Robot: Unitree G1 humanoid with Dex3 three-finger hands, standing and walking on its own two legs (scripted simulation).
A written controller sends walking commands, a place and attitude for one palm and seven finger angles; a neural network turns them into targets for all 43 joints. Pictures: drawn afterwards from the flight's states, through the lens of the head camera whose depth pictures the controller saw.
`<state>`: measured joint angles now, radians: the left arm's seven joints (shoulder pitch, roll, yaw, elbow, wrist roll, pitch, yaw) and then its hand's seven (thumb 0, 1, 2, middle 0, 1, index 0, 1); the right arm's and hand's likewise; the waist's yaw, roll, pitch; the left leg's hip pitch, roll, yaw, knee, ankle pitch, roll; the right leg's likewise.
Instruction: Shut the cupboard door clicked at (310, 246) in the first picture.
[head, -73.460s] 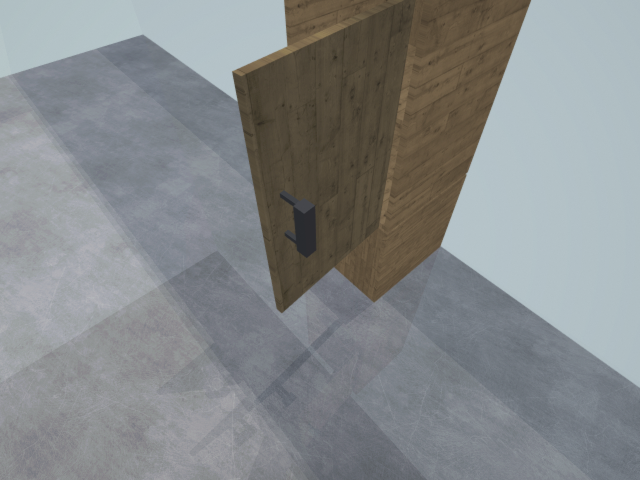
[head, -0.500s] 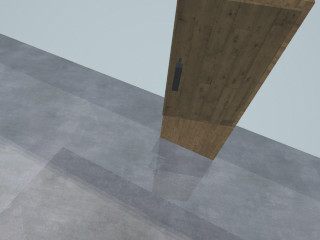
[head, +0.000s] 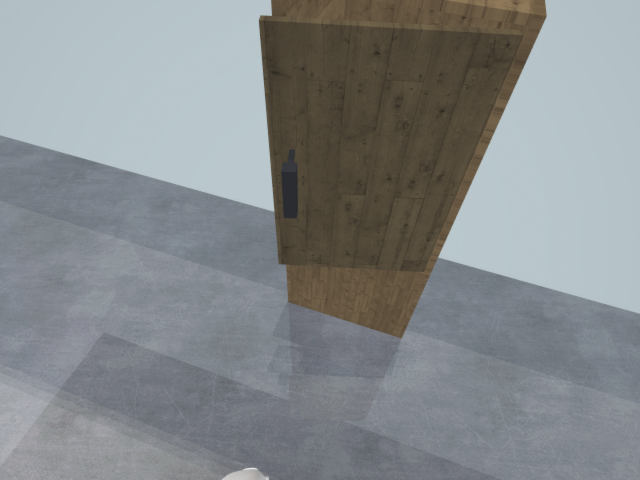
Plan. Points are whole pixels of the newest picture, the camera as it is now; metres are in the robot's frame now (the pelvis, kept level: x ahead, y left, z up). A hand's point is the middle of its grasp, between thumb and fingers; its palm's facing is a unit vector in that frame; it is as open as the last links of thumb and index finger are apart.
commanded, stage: take the last steps up to it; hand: left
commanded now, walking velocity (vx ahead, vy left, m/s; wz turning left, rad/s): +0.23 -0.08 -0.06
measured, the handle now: (291, 183) +0.63 +0.07 -0.04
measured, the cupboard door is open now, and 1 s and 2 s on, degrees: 16 16 16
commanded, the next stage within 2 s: come to a stop and stand still in 0.22 s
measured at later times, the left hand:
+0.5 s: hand (239, 414) +0.24 +0.13 -0.17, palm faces -0.03 -0.97 -0.22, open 7.4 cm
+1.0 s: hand (185, 459) +0.18 +0.20 -0.18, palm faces +0.05 -0.97 -0.22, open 7.4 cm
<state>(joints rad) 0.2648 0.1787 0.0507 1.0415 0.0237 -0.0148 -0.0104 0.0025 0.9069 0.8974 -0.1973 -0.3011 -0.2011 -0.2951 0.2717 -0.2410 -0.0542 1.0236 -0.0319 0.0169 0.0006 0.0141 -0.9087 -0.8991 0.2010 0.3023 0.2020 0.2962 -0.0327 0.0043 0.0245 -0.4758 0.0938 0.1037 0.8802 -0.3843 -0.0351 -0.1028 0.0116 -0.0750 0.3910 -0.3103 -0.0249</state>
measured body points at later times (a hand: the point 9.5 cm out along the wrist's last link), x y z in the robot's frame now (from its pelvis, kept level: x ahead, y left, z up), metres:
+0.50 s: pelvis +0.16 -0.05 -0.01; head +0.19 -0.06 +0.44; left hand +0.25 +0.18 -0.15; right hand +0.13 -0.28 -0.17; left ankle +0.10 +0.09 -0.73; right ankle +0.20 -0.17 -0.74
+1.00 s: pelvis +0.15 +0.00 +0.00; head +0.18 +0.02 +0.45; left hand +0.18 +0.25 -0.16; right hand +0.24 -0.24 -0.13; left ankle +0.16 +0.07 -0.74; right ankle +0.11 -0.14 -0.69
